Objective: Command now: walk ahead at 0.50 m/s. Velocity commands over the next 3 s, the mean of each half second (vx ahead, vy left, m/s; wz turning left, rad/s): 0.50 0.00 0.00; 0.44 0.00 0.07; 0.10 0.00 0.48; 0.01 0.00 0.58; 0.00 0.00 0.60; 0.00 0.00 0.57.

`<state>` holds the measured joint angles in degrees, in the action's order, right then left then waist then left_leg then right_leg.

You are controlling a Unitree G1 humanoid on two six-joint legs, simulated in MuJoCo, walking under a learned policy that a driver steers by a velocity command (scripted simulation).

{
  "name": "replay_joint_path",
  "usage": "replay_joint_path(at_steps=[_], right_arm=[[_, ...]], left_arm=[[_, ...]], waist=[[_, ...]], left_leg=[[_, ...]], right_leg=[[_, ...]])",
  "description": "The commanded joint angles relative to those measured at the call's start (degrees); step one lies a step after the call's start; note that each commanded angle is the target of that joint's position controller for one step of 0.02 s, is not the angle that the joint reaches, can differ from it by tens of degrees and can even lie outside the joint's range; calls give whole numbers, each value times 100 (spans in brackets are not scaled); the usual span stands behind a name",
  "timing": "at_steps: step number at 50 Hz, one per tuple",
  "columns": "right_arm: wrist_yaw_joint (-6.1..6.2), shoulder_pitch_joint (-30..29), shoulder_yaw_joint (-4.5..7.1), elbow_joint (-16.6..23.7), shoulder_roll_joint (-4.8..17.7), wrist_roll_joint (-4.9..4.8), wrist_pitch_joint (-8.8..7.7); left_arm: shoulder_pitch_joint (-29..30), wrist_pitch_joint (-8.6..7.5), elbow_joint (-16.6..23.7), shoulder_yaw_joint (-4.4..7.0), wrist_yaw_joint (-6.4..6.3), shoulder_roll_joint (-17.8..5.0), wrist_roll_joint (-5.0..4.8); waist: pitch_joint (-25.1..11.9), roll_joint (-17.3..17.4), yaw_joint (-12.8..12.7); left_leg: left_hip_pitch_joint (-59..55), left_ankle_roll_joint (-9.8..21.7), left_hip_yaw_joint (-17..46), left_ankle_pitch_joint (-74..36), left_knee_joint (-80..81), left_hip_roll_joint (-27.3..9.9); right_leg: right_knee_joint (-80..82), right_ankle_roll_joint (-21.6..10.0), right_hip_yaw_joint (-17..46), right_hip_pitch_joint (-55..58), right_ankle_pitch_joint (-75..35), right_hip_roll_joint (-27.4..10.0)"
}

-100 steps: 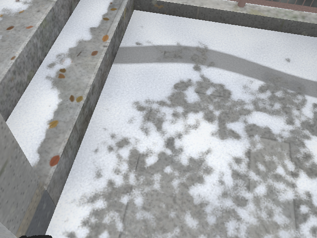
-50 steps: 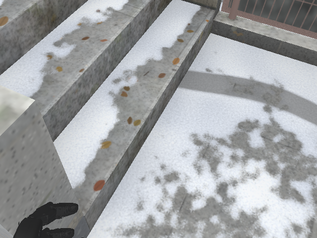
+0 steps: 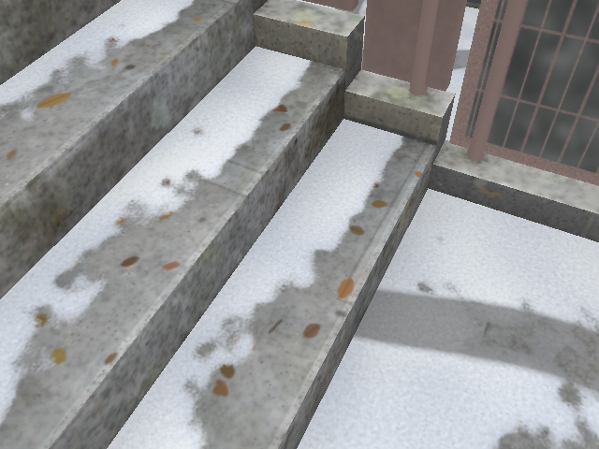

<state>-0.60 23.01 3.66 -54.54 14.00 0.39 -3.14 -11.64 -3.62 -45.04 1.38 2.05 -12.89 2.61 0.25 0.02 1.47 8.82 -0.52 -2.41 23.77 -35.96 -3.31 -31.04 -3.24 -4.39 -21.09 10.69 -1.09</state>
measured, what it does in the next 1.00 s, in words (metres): walks ahead: left foot, then right foot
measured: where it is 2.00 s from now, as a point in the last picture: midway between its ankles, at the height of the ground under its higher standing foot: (343, 404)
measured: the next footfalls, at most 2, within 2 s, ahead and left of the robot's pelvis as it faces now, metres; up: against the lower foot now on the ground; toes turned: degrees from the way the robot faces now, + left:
left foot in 0.50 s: +0.35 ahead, +0.03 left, +0.00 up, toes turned +3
right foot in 1.00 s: +0.68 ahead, -0.19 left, +0.00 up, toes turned -2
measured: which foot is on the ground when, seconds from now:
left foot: up 0.00-0.48, down 0.50-1.00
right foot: down 0.00-0.50, up 0.52-0.98, down 1.00-1.00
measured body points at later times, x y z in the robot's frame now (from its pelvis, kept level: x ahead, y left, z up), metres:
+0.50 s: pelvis +0.24 -0.03 -0.01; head +0.24 -0.02 +0.44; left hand +0.19 +0.19 -0.17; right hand +0.36 -0.26 -0.13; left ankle +0.31 +0.03 -0.73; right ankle +0.07 -0.09 -0.70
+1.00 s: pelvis +0.49 -0.10 -0.01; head +0.52 -0.09 +0.44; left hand +0.68 +0.12 -0.11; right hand +0.43 -0.33 -0.15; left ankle +0.31 +0.03 -0.72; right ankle +0.64 -0.19 -0.73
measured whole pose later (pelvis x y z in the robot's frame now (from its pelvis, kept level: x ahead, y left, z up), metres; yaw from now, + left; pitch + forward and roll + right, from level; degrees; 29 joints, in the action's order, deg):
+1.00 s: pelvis +0.49 -0.10 -0.01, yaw +4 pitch +2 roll +2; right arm 2.1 26.7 3.2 -58.5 7.9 0.1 -5.0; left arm -3.3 -3.1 -42.6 1.0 0.3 -10.2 1.6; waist 2.4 -3.2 3.8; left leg -1.2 0.1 0.5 24.8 -25.8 1.3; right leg -30.4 -2.8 -3.7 -30.1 -4.8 -3.0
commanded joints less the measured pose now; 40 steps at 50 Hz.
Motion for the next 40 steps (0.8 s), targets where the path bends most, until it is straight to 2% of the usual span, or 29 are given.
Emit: replay_joint_path(at_steps=[1, 2, 3, 4, 5, 6, 7, 8, 11, 13, 14, 16, 17, 19, 20, 22, 23, 24, 25, 26, 27, 28, 29, 30, 31, 33, 36, 38, 40], right_arm=[[42, 24, 29, 367, 442, 243, -21], [5, -152, 101, 369, 538, 215, -58], [46, 74, 123, 212, 393, 65, -1], [45, 10, 121, 232, 398, 96, 57], [57, -154, 115, 310, 364, 134, 76], [12, -503, 103, 411, 384, 167, 52], [4, -461, 84, 346, 238, 193, 16], [-26, -423, 92, 293, 229, 109, 17], [-34, -955, -19, 416, -20, 124, 34], [-20, -1209, -30, 442, 29, 141, 85], [-3, -1390, -51, 491, 25, 202, 83], [47, -1461, -96, 497, -7, 171, 57], [66, -1635, -150, 533, -109, 84, 56], [90, -1871, -155, 619, -41, 59, 46], [117, -1631, -142, 541, -74, 51, 40], [221, -579, -83, 284, -47, 12, 9], [268, 166, -17, 70, 38, -2, -21], [281, 1050, 86, -224, 188, 14, -30], [303, 1455, 261, -337, 775, 214, -16], [241, 1221, 254, -360, 927, 173, -49], [229, 602, 307, -258, 851, -42, 9], [194, 40, 186, -128, 332, -68, 20], [192, -197, 117, -106, 122, -52, -3], [245, -93, 33, -219, -54, -34, -21], [268, 65, 34, -346, -18, -32, -70], [155, 323, -6, -576, -6, -56, -182], [133, 339, -58, -573, 41, 31, -318], [206, 416, -21, -610, 213, 45, -365], [297, 694, -7, -655, 139, 9, -398]], left_arm=[[-1716, 5, -264, 457, -81, -1446, -124], [-1239, 19, -156, 367, -78, -1064, -169], [-978, 49, -305, 260, -50, -674, -226], [-705, 8, -258, 194, -85, -463, -246], [-661, -17, -387, 182, -144, -396, -161], [-730, -43, -350, 204, -196, -493, -66], [-972, -48, -506, 237, -208, -556, -83], [-1076, -92, -467, 236, -192, -576, -197], [-1388, -144, -629, 185, -191, -482, -160], [-1430, -151, -710, 133, -241, -422, -177], [-1519, -145, -799, 102, -254, -411, -112], [-1674, -137, -873, 107, -284, -505, -91], [-1611, -101, -887, 144, -295, -527, -112], [-1667, -73, -979, 119, -320, -398, -112], [-1431, -49, -979, 83, -334, -320, -101], [-1410, -31, -1092, 68, -338, -401, -104], [-1136, -17, -1092, 125, -306, -567, -152], [-709, -52, -990, 166, -262, -703, -273], [-380, -99, -804, 121, -235, -328, -311], [-1327, -67, -732, 61, -256, 222, -217], [-1432, 0, -789, 86, -224, 48, -78], [-965, 3, -658, 177, -191, -302, 21], [-753, 7, -600, 214, -160, -282, 41], [-678, 73, -609, 192, -163, -154, -10], [-704, 166, -567, 146, -143, 65, -32], [-543, 227, -349, 33, -113, 449, -125], [397, 292, 249, -29, -67, 305, -39], [596, 295, 432, -12, -81, 141, 21], [843, 308, 605, 14, -64, -9, 69]], waist=[[-169, -1098, -535], [148, -629, -388], [210, -961, -239], [246, -905, -133], [146, -880, -172], [266, -359, -142], [210, -269, -168], [288, -147, -141], [263, -345, -285], [402, -475, -264], [422, -405, -307], [457, -396, -248], [475, -420, -245], [561, -221, -245], [498, -140, -81], [-8, -509, 263], [-131, -656, 610], [-281, -487, 1082], [-219, 595, 1129], [-432, 854, 178], [-105, 952, 50], [601, 464, -60], [838, 235, -183], [939, 148, -221], [846, 139, -309], [843, 130, -424], [738, 162, -379], [510, 399, -294], [261, 495, -152]], left_leg=[[3086, 316, 294, 321, -3088, 218], [2991, 347, 436, -193, -3183, 51], [2588, 255, 179, -216, -3405, 13], [2411, 238, 92, -488, -3343, -66], [2314, 225, 49, -817, -3536, -1], [2684, 282, 284, -1242, -3381, -92], [2881, 230, 302, -1433, -3396, -89], [3017, 162, 221, -1246, -3178, -142], [3021, 35, -24, -1032, -2638, -100], [2854, 87, -173, -1182, -2127, -50], [2798, 139, -176, -1378, -1841, 1], [3051, 273, -160, -1095, -1943, 28], [3117, 304, -302, -692, -2121, 60], [3015, 440, -380, -635, -1856, 161], [2355, 527, -476, -774, -1452, 303], [800, 679, -426, -1194, -620, 697], [69, 734, -345, -1650, 257, 681], [-994, 753, -356, -2110, 1145, 652], [-1705, 1189, 1364, -2428, 1477, -731], [-1701, 1496, 3467, -4068, 1555, -1805], [-894, 1937, 3634, -1057, 2246, -1941], [-305, 1941, 3426, 808, 2637, -1753], [-21, 1756, 3047, 1160, 2747, -1504], [167, 1650, 2564, 318, 2678, -1315], [311, 1511, 2179, -164, 2570, -1187], [739, 1299, 1541, -809, 2438, -966], [1087, 1072, 967, -1002, 2605, -548], [664, 1059, 810, -2155, 2634, -516], [-87, 1062, 657, -3081, 2591, -564]], right_leg=[[2033, -939, 3425, 2530, 1930, -1952], [2039, -822, 2891, 1931, 1804, -1685], [2110, -654, 2065, 1583, 1442, -1135], [2169, -526, 1594, 1395, 860, -897], [2100, -551, 1299, 1380, 300, -704], [2154, -667, 1482, 1479, -102, -958], [2123, -782, 1502, 1755, -377, -1029], [2188, -848, 1438, 1869, -922, -1155], [2146, -922, 1037, 2095, -2079, -1124], [2113, -806, 812, 1993, -2408, -906], [2076, -834, 803, 2030, -2330, -876], [1960, -1010, 977, 2363, -2720, -1096], [1983, -1069, 890, 2426, -2967, -1193], [1765, -1039, 713, 2539, -3629, -1090], [1485, -895, 420, 2336, -4785, -946], [360, -788, 263, 2140, -6596, -788], [-477, -793, 283, 1905, -6279, -749], [-1570, -689, 282, 1299, -5430, -506], [-4207, -398, 54, -123, -946, 298], [-5315, -374, 1215, -964, 1214, 730], [-5512, -286, 1150, -1355, 941, 387], [-5766, -240, 910, -1881, 765, 174], [-5880, -221, 869, -2189, 639, 98], [-6291, -181, 895, -2390, 555, 133], [-6535, -164, 887, -2563, 428, 36], [-6911, -109, 793, -3004, 506, -7], [-6098, 25, 309, -3397, 113, -161], [-5228, 119, 180, -3381, -168, -348], [-4186, 156, 114, -3270, -680, -563]])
